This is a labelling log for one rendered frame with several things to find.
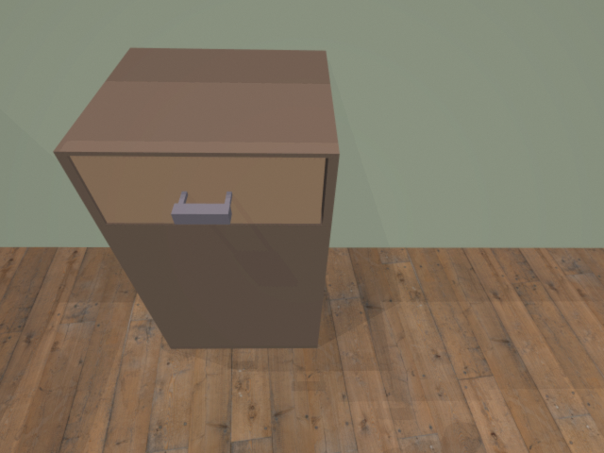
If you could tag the handle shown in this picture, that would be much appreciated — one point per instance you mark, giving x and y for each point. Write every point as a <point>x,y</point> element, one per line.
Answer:
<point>202,214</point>

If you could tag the drawer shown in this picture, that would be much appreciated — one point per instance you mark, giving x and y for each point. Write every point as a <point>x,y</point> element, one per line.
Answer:
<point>264,190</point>

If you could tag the cabinet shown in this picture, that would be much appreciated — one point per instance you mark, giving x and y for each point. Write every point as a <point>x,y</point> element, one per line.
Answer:
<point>217,286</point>

